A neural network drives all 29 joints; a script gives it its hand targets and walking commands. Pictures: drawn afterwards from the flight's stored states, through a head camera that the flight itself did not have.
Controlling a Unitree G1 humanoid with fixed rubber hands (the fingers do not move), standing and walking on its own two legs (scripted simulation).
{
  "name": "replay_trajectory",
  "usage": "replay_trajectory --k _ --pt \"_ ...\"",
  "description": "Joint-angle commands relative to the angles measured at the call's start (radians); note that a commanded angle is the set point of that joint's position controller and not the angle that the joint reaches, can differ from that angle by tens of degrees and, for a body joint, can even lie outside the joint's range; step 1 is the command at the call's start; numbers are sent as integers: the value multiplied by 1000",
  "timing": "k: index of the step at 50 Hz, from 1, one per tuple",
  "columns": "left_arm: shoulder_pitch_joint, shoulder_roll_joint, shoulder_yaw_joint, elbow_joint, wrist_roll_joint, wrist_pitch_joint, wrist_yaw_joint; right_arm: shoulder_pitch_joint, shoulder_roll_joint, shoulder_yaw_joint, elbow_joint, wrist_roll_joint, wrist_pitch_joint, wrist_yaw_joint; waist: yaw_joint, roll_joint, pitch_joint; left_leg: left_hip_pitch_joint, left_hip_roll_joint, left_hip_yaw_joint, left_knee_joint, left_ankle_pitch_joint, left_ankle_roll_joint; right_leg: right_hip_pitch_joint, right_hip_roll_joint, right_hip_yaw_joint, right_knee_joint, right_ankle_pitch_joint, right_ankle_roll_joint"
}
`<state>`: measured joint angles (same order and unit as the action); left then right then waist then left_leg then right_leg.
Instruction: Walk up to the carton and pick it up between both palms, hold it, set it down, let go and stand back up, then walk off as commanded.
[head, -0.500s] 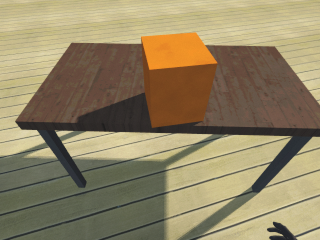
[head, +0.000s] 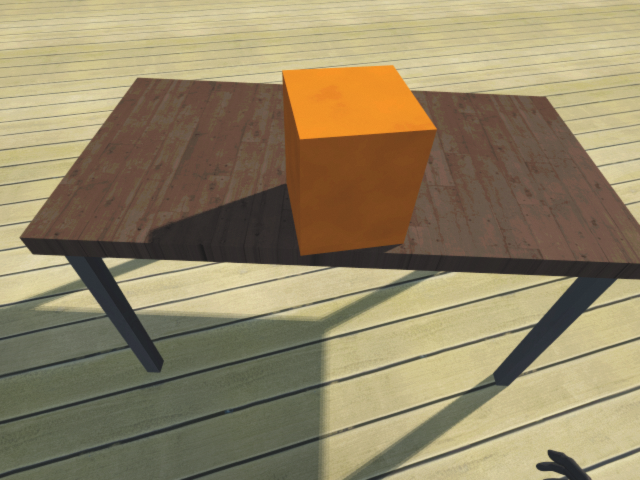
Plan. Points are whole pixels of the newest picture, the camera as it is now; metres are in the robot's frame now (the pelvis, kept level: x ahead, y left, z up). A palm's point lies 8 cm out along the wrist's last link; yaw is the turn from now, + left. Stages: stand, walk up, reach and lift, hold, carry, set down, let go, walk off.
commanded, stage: walk up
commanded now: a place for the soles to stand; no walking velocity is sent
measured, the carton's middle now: (346, 161) +0.64 -0.04 +0.04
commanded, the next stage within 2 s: none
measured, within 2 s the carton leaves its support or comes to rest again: neither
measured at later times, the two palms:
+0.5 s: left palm out of the picture +0.09 +0.32 -0.09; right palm out of the picture +0.13 -0.33 -0.08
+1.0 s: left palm out of the picture +0.09 +0.32 -0.09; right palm out of the picture +0.13 -0.33 -0.08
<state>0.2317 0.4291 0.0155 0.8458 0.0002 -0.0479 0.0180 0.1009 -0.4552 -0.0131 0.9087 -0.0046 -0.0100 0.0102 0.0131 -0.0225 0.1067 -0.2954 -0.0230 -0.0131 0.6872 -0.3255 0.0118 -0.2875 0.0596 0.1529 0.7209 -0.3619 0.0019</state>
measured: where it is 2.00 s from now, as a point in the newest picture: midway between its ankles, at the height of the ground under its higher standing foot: outside the picture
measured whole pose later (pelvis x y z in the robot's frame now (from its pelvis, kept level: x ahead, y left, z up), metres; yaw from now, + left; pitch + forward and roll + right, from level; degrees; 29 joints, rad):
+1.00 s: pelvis +0.00 +0.00 +0.00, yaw +0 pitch -3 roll +1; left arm 0.22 0.43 0.02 0.85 0.00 -0.05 0.02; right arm 0.08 -0.46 -0.01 0.92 0.00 -0.01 0.01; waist 0.01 -0.02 0.11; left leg -0.29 -0.03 -0.01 0.66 -0.31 0.01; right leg -0.28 0.05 0.15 0.70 -0.35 0.00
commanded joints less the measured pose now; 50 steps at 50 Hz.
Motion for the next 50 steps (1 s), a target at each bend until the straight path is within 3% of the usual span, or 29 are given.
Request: replay_trajectory --k 1,6,7,8,9,10,11,12,13,15,19,21,23,24,25,26,28,31,32,34,35,36,37,40,44,45,46,49,50 --pt "-12 185 39 -8 1 -10 3 -51 -167 -59 -37 -1 -17 -2 -10 56 -128 170 186 -187 -213 115 115 -67 -50 77 -175 196 -48" --pt "-2 226 40 -7 22 -19 2 -94 -168 -59 -64 2 -1 -1 -23 10 -101 114 62 -76 -80 44 47 -77 -152 280 -299 240 -103" --pt "-38 233 43 -10 23 -17 3 -99 -159 -56 -71 5 2 -2 -21 -40 -87 61 52 -44 -57 -32 45 -59 -175 309 -331 188 -126" --pt "-26 238 44 -11 19 -22 3 -101 -148 -58 -55 11 4 1 -11 -114 -93 28 29 -55 -78 -66 40 0 -189 348 -345 214 -119" --pt "-18 239 44 -12 20 -19 3 -89 -153 -54 -54 6 4 3 -13 -118 -84 33 25 -55 -79 -91 38 -21 -198 370 -350 210 -142" --pt "-11 247 53 -9 16 -18 4 -74 -149 -58 -47 11 1 3 -5 -102 -78 -9 16 -55 -91 -101 34 40 -207 384 -359 216 -100" --pt "-23 242 48 -12 17 -18 1 -59 -145 -54 -44 4 -6 2 -12 -114 -93 29 28 -81 -135 -64 28 23 -207 401 -346 257 -121" --pt "-38 228 44 -6 13 -15 1 -66 -153 -55 -43 0 -9 4 -18 -91 -60 79 35 -65 -160 -17 36 -38 -188 339 -359 251 -94" --pt "-60 236 44 -26 11 -14 3 -32 -155 -57 -38 2 -12 0 -36 -127 -74 115 49 -78 -158 44 44 -70 -166 287 -322 293 -98" --pt "-71 196 41 -34 9 -10 -1 -30 -183 -69 -29 -5 -18 0 -42 -40 -103 218 98 -119 -194 149 66 -133 -102 192 -269 244 -60" --pt "-30 176 34 -23 6 -12 2 -35 -175 -70 -32 -7 -19 3 -20 74 -175 199 173 -165 -236 134 103 -49 -50 69 -157 213 -46" --pt "8 183 35 -14 13 -13 -2 -71 -178 -68 -43 -6 -15 -4 6 42 -167 134 173 -146 -195 81 109 -21 -64 76 -200 198 -59" --pt "12 204 42 -7 10 -12 0 -99 -165 -61 -56 4 -11 0 6 65 -143 139 116 -95 -145 94 77 -43 -112 161 -257 195 -73" --pt "-19 228 43 -2 14 -16 -1 -74 -143 -62 -49 7 -10 0 -18 10 -151 145 86 -73 -125 82 55 -37 -129 210 -268 249 -86" --pt "-35 205 40 -11 17 -16 -1 -89 -147 -62 -49 -1 -6 1 -20 64 -115 159 70 -72 -131 76 49 -80 -148 248 -309 246 -97" --pt "-40 218 43 -12 15 -14 -3 -61 -143 -63 -42 -3 -6 0 -33 22 -153 185 71 -74 -137 19 59 -68 -134 235 -301 221 -90" --pt "-40 200 38 -11 18 -17 0 -67 -150 -59 -57 0 -8 3 -28 84 -158 199 91 -83 -134 107 59 -72 -126 210 -297 263 -67" --pt "-30 204 43 -9 16 -12 2 -80 -163 -65 -36 3 -6 5 -30 -25 -132 168 99 -90 -155 28 68 -75 -117 194 -296 170 -76" --pt "-76 202 36 -27 16 -10 0 -56 -152 -66 -35 6 -5 5 -46 -14 -107 184 87 -100 -166 24 63 -125 -103 193 -289 154 -81" --pt "-42 194 35 -13 13 -10 -1 -63 -176 -65 -35 -3 -8 2 -25 33 -158 187 110 -109 -165 37 79 -78 -100 180 -271 173 -75" --pt "-35 199 36 -19 22 -15 1 -70 -172 -66 -37 -3 -7 2 -23 -20 -163 174 97 -92 -137 56 69 -63 -115 203 -282 188 -88" --pt "-32 206 42 -12 17 -18 1 -86 -167 -60 -46 -5 -5 2 -17 2 -116 133 76 -73 -117 55 59 -71 -121 220 -311 171 -80" --pt "-32 213 46 -9 19 -21 2 -80 -143 -60 -45 4 -6 3 -25 -42 -148 145 71 -75 -114 39 53 -53 -141 262 -310 176 -99" --pt "-48 211 42 -17 16 -16 1 -77 -143 -54 -43 6 -7 -1 -26 -54 -124 152 61 -64 -117 70 49 -47 -152 258 -325 260 -101" --pt "-50 205 46 -13 21 -15 3 -59 -155 -62 -39 0 -9 4 -28 -7 -152 172 77 -95 -161 108 55 -50 -118 205 -278 253 -84" --pt "-34 199 46 -14 12 -13 2 -41 -172 -68 -32 4 -15 1 -30 13 -183 203 119 -114 -175 97 82 -68 -99 157 -252 228 -70" --pt "-44 195 39 -9 15 -11 2 -56 -168 -65 -22 5 -13 3 -30 -14 -161 209 128 -112 -178 90 79 -69 -88 152 -259 188 -66" --pt "-30 175 37 -7 8 -9 -5 -60 -151 -58 -46 3 -14 -1 -14 101 -182 194 145 -133 -194 121 88 -54 -76 108 -226 208 -65" --pt "-22 183 42 -14 13 -10 -3 -63 -160 -67 -44 -2 -9 0 -17 60 -163 181 143 -138 -200 81 88 -50 -80 138 -237 216 -65"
